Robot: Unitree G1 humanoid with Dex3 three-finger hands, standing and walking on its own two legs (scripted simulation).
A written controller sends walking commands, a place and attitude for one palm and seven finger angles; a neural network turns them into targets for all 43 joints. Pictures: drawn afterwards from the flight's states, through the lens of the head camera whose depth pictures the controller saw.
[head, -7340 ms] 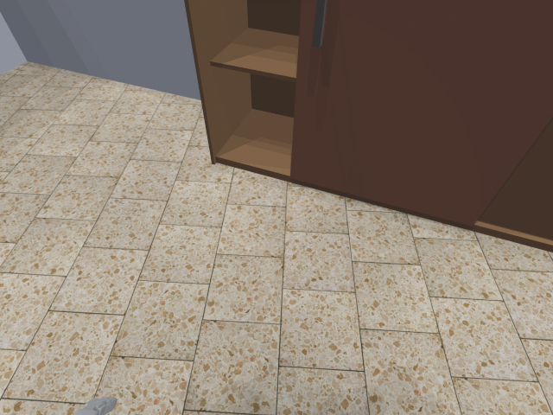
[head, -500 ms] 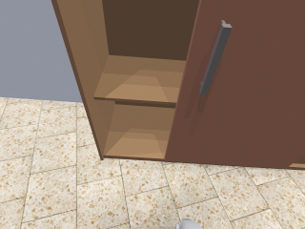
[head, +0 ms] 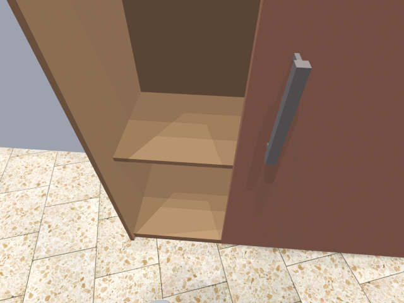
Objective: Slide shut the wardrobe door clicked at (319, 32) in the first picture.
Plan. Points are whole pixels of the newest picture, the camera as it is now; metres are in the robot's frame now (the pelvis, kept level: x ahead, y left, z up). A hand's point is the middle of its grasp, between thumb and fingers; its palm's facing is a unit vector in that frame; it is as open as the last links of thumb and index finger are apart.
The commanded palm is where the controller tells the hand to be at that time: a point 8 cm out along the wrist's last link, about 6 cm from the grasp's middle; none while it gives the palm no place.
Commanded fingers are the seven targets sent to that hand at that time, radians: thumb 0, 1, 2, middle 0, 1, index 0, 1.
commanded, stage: come to a stop and stand still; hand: right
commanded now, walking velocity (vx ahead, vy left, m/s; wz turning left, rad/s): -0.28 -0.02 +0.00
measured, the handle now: (281, 115) +0.49 -0.15 +0.12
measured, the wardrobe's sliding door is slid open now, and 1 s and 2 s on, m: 0.44 0.44 0.44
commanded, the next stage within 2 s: look again from close up in 1.52 s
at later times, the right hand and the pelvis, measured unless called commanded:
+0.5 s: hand out of the picture +0.05 -0.23 -0.18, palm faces +0.03 +0.96 -0.26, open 7.4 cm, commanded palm none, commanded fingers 0.00 -0.90 -0.90 0.20 0.30 0.20 0.30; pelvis -0.01 -0.03 -0.02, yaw +1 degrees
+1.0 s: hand out of the picture +0.01 -0.21 -0.17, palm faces +0.01 +0.98 -0.22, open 7.3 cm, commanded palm none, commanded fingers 0.00 -0.90 -0.90 0.20 0.30 0.20 0.30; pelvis +0.00 -0.04 +0.00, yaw +1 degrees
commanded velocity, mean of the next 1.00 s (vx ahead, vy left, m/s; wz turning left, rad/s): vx -0.04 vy -0.02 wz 0.00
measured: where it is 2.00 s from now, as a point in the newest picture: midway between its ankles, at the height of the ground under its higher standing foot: outside the picture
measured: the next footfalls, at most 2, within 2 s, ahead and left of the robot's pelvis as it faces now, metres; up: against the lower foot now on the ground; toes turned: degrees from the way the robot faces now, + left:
left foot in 0.06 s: +0.09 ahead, +0.10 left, +0.00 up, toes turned +2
right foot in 0.38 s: +0.02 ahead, -0.13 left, +0.00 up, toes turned -3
